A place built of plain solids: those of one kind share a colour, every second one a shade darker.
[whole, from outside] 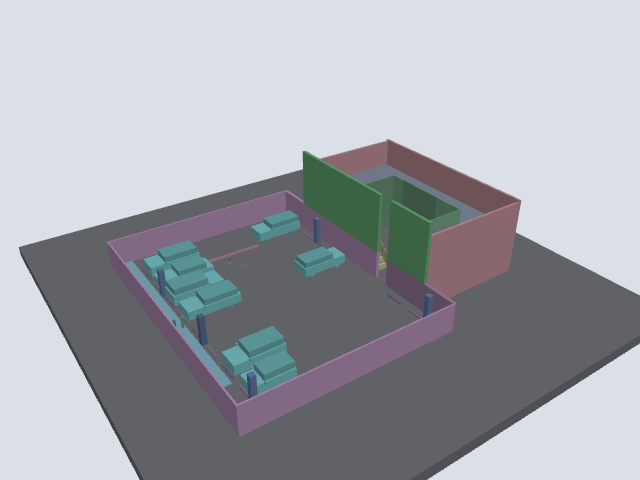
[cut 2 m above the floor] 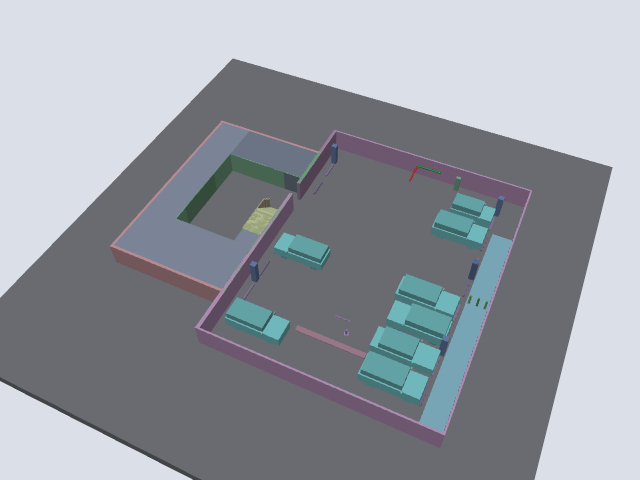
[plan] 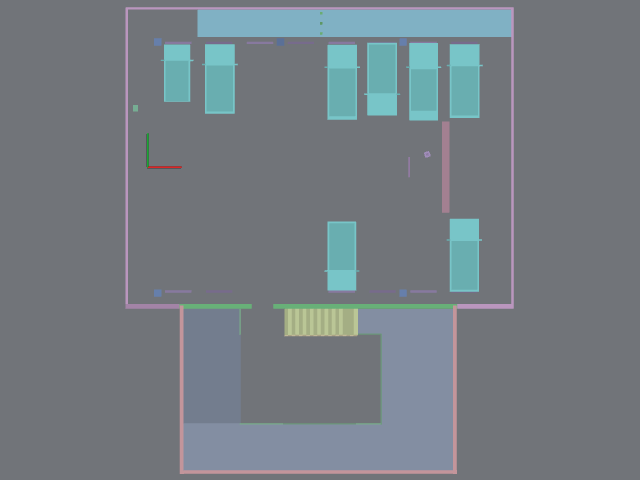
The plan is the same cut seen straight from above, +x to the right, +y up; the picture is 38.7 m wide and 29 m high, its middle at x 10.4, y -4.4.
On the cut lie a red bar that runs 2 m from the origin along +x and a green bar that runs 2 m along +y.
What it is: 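The pedestrian entrance of an underground car park of the 2000s; a paved forecourt at street level 4.20 m over the deck; an open stair well of 21 risers of 0.200 m and treads of 0.220 m, 1.57 m wide, one straight flight without a landing, along the facade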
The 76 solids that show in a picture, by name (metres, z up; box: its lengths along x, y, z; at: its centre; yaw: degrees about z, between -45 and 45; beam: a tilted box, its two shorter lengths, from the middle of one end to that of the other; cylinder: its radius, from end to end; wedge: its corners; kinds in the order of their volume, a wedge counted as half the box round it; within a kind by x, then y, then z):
{
 "paving_1": {"box": [3.46, 5.36, 4.25], "at": [3.88, -12.8, 2.08]},
 "paving_2": {"box": [3.46, 1.58, 4.25], "at": [3.88, -9.35, 2.08]},
 "paving_3": {"box": [16.3, 2.84, 4.25], "at": [10.3, -16.89, 2.08]},
 "paving_4": {"box": [5.8, 1.57, 4.25], "at": [15.55, -9.35, 2.08]},
 "paving_5": {"box": [4.4, 5.36, 4.25], "at": [16.25, -12.8, 2.08]},
 "stair_step_1": {"box": [4.45, 1.59, 0.25], "at": [10.47, -9.35, 0.07]},
 "stair_step_2": {"box": [4.23, 1.59, 0.45], "at": [10.58, -9.35, 0.17]},
 "stair_step_3": {"box": [4.01, 1.59, 0.65], "at": [10.69, -9.35, 0.28]},
 "stair_step_4": {"box": [3.79, 1.59, 0.85], "at": [10.8, -9.35, 0.38]},
 "stair_step_5": {"box": [3.57, 1.59, 1.05], "at": [10.91, -9.35, 0.47]},
 "stair_step_6": {"box": [3.35, 1.59, 1.25], "at": [11.02, -9.35, 0.57]},
 "stair_step_7": {"box": [3.13, 1.59, 1.45], "at": [11.13, -9.35, 0.68]},
 "stair_step_8": {"box": [2.91, 1.59, 1.65], "at": [11.24, -9.35, 0.78]},
 "stair_step_9": {"box": [2.69, 1.59, 1.85], "at": [11.35, -9.35, 0.88]},
 "stair_step_10": {"box": [2.47, 1.59, 2.05], "at": [11.46, -9.35, 0.97]},
 "stair_step_11": {"box": [2.25, 1.59, 2.25], "at": [11.57, -9.35, 1.07]},
 "stair_step_12": {"box": [2.03, 1.59, 2.45], "at": [11.68, -9.35, 1.18]},
 "stair_step_13": {"box": [1.81, 1.59, 2.65], "at": [11.79, -9.35, 1.27]},
 "stair_step_14": {"box": [1.59, 1.59, 2.85], "at": [11.9, -9.35, 1.38]},
 "stair_step_15": {"box": [1.37, 1.59, 3.05], "at": [12.01, -9.35, 1.48]},
 "stair_step_16": {"box": [1.15, 1.59, 3.25], "at": [12.12, -9.35, 1.57]},
 "stair_step_17": {"box": [0.93, 1.59, 3.45], "at": [12.23, -9.35, 1.68]},
 "stair_step_18": {"box": [0.49, 1.59, 3.85], "at": [12.45, -9.35, 1.88]},
 "stair_step_19": {"box": [0.27, 1.59, 4.05], "at": [12.56, -9.35, 1.98]},
 "car_1": {"box": [1.4, 2.42, 0.54], "at": [1.77, 5.21, 1.23]},
 "car_2": {"box": [1.6, 3.47, 0.78], "at": [1.77, 5.68, 0.57]},
 "car_3": {"box": [1.6, 2.79, 0.55], "at": [4.35, 4.75, 1.31]},
 "car_4": {"box": [1.8, 4.2, 0.85], "at": [4.35, 5.32, 0.61]},
 "car_5": {"box": [1.74, 4.17, 0.77], "at": [11.72, -5.37, 0.56]},
 "car_6": {"box": [1.54, 2.82, 0.5], "at": [11.72, -4.8, 1.2]},
 "car_7": {"box": [1.59, 2.88, 0.53], "at": [11.75, 4.52, 1.2]},
 "car_8": {"box": [1.79, 4.53, 0.76], "at": [11.75, 5.13, 0.56]},
 "car_9": {"box": [1.8, 4.39, 0.87], "at": [14.16, 5.32, 0.61]},
 "car_10": {"box": [1.6, 2.95, 0.57], "at": [14.16, 5.93, 1.34]},
 "car_11": {"box": [1.54, 2.52, 0.53], "at": [16.67, 4.66, 1.18]},
 "car_12": {"box": [1.74, 4.68, 0.74], "at": [16.67, 5.16, 0.55]},
 "car_13": {"box": [1.57, 2.95, 0.52], "at": [19.13, -5.93, 1.28]},
 "car_14": {"box": [1.77, 4.4, 0.84], "at": [19.13, -5.32, 0.6]},
 "car_15": {"box": [1.6, 2.98, 0.55], "at": [19.14, 4.61, 1.36]},
 "car_16": {"box": [1.8, 4.45, 0.9], "at": [19.14, 5.2, 0.63]},
 "boundary_1": {"box": [0.23, 10.18, 6.69], "at": [2.04, -13.45, 3.29]},
 "boundary_2": {"box": [16.76, 0.23, 6.88], "at": [10.3, -18.42, 3.39]},
 "boundary_3": {"box": [0.23, 10.18, 6.76], "at": [18.55, -13.45, 3.33]},
 "wall_1": {"box": [0.15, 18.08, 2.59], "at": [-1.27, 0.63, 1.25]},
 "wall_2": {"box": [7.63, 0.3, 2.59], "at": [2.46, -8.41, 1.25]},
 "wall_3": {"box": [23.46, 0.15, 2.59], "at": [10.38, 9.6, 1.25]},
 "wall_4": {"box": [14.53, 0.3, 2.59], "at": [14.84, -8.41, 1.25]},
 "wall_5": {"box": [0.15, 18.08, 2.59], "at": [22.04, 0.63, 1.25]},
 "facade_1": {"box": [4.38, 0.3, 7.9], "at": [4.09, -8.41, 3.9]},
 "facade_2": {"box": [11.12, 0.3, 7.9], "at": [13.14, -8.41, 3.9]},
 "rim_guard_1": {"box": [0.08, 5.5, 5.35], "at": [5.57, -12.8, 2.62]},
 "rim_guard_2": {"box": [0.08, 1.65, 5.35], "at": [5.57, -9.38, 2.62]},
 "rim_guard_3": {"box": [2.8, 0.08, 5.35], "at": [6.93, -15.51, 2.62]},
 "rim_guard_4": {"box": [4.56, 0.08, 5.35], "at": [10.45, -15.51, 2.62]},
 "rim_guard_5": {"box": [1.56, 0.08, 5.35], "at": [13.35, -15.51, 2.62]},
 "rim_guard_6": {"box": [0.08, 5.5, 5.35], "at": [14.09, -12.8, 2.62]},
 "walkway_1": {"box": [18.96, 1.66, 0.16], "at": [12.48, 8.69, 0.03]},
 "column_1": {"box": [0.45, 0.45, 2.56], "at": [0.6, -7.61, 1.23]},
 "column_2": {"box": [0.45, 0.45, 2.56], "at": [0.6, 7.56, 1.23]},
 "column_3": {"box": [0.45, 0.45, 2.56], "at": [8.01, 7.56, 1.23]},
 "column_4": {"box": [0.45, 0.45, 2.56], "at": [15.42, -7.61, 1.23]},
 "column_5": {"box": [0.45, 0.45, 2.56], "at": [15.42, 7.56, 1.23]},
 "wheelstop_1": {"box": [1.6, 0.15, 0.15], "at": [1.83, -7.51, 0.03]},
 "wheelstop_2": {"box": [1.6, 0.15, 0.15], "at": [1.83, 7.51, 0.03]},
 "wheelstop_3": {"box": [1.6, 0.15, 0.15], "at": [4.3, -7.51, 0.03]},
 "wheelstop_4": {"box": [1.6, 0.15, 0.15], "at": [4.3, 7.51, 0.03]},
 "wheelstop_5": {"box": [1.6, 0.15, 0.15], "at": [6.78, 7.51, 0.03]},
 "wheelstop_6": {"box": [1.6, 0.15, 0.15], "at": [9.24, 7.51, 0.03]},
 "wheelstop_7": {"box": [1.6, 0.15, 0.15], "at": [11.71, -7.51, 0.03]},
 "wheelstop_8": {"box": [1.6, 0.15, 0.15], "at": [11.71, 7.51, 0.03]},
 "wheelstop_9": {"box": [1.6, 0.15, 0.15], "at": [14.19, -7.51, 0.03]},
 "wheelstop_10": {"box": [1.6, 0.15, 0.15], "at": [16.66, -7.51, 0.03]},
 "wheelstop_11": {"box": [1.6, 0.15, 0.15], "at": [19.12, 7.51, 0.03]},
 "hump_1": {"box": [0.45, 5.52, 0.11], "at": [18.0, 0.0, 0.01]},
 "pay_station_1": {"box": [0.3, 0.4, 1.5], "at": [-0.75, 3.56, 0.7]},
 "cable_cover_1": {"box": [0.11, 1.24, 0.08], "at": [15.78, 0.0, -0.02]}
}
